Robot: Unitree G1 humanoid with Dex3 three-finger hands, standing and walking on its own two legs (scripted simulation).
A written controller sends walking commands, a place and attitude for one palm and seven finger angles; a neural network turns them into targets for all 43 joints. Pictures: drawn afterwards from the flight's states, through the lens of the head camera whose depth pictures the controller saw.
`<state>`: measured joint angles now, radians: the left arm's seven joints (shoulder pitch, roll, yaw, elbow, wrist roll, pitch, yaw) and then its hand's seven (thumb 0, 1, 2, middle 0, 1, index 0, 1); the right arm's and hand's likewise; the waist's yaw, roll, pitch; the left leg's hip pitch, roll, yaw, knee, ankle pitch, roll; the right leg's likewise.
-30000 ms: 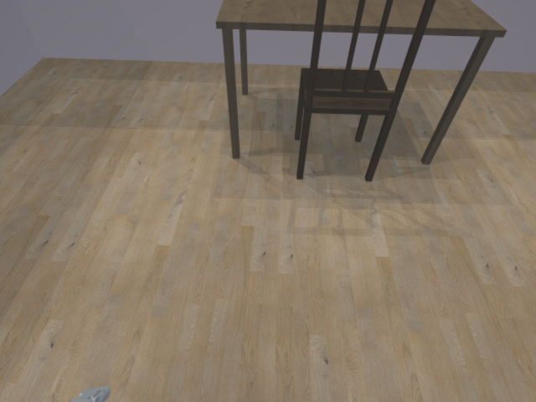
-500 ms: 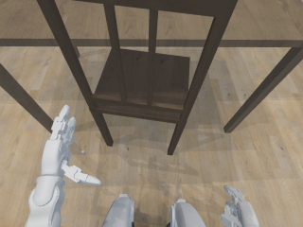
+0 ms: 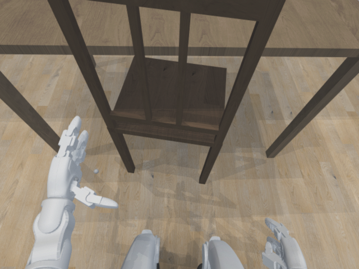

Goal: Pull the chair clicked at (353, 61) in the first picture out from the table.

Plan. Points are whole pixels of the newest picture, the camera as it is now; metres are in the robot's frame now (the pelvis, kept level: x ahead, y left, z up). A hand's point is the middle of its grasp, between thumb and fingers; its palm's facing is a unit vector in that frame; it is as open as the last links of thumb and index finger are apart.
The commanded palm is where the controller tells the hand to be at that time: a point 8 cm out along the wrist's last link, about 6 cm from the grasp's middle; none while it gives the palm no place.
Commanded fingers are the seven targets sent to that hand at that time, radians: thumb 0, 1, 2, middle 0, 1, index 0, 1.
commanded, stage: aim the fingers beside a spindle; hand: left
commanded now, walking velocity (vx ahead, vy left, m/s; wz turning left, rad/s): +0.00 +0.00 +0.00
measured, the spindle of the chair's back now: (143, 76) +0.55 +0.12 +0.06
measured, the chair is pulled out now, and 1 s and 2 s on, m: -0.05 -0.05 -0.05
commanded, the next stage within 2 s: push the fingers through the gap in 1.00 s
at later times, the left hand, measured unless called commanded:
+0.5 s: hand (96, 162) +0.33 +0.19 +0.02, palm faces +0.03 -1.00 -0.04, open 16.9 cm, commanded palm +0.31 +0.25 +0.02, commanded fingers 0.00 -0.50 0.30 -0.06 -0.08 -0.06 -0.08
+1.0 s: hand (93, 162) +0.33 +0.20 +0.02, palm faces +0.04 -1.00 -0.04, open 16.9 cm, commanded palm +0.30 +0.25 +0.02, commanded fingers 0.00 -0.50 0.30 -0.06 -0.08 -0.06 -0.08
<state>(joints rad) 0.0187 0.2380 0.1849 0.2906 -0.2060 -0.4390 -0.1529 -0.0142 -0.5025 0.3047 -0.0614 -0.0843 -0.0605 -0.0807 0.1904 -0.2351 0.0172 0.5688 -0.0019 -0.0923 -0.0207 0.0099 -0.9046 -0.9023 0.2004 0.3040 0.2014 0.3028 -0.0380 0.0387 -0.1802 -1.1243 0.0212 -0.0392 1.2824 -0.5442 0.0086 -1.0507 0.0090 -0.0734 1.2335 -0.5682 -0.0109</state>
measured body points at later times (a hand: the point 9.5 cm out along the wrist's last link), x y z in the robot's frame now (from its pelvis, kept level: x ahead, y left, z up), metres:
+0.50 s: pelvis +0.00 +0.00 +0.00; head +0.11 +0.02 +0.44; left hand +0.32 +0.25 +0.03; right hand +0.15 -0.25 -0.10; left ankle +0.03 +0.11 -0.62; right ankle +0.01 -0.12 -0.62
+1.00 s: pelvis +0.00 +0.00 +0.00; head +0.11 +0.02 +0.44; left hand +0.32 +0.25 +0.03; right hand +0.16 -0.24 -0.10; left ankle +0.03 +0.11 -0.62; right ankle +0.01 -0.12 -0.62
